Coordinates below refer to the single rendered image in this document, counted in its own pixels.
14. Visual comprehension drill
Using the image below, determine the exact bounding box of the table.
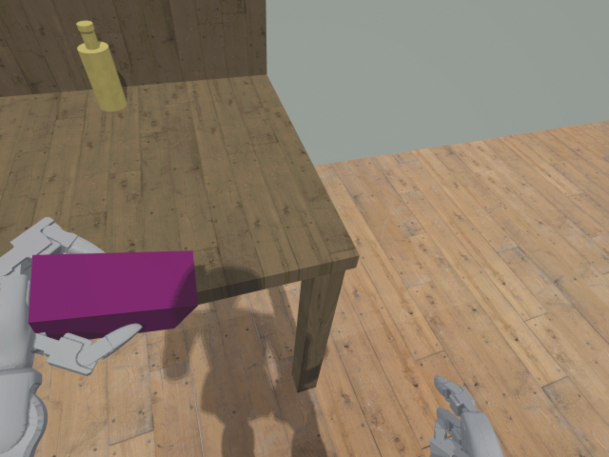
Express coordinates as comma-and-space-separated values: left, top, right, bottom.
0, 0, 360, 393

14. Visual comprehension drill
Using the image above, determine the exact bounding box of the sponge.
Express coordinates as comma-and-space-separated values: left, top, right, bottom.
29, 250, 198, 341

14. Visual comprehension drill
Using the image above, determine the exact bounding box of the robot left hand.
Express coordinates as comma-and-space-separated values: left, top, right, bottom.
0, 217, 142, 376

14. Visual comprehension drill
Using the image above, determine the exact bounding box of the left robot forearm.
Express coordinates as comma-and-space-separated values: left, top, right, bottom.
0, 368, 48, 457

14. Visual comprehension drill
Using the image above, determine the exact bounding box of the robot right hand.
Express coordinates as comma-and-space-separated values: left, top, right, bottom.
429, 376, 504, 457

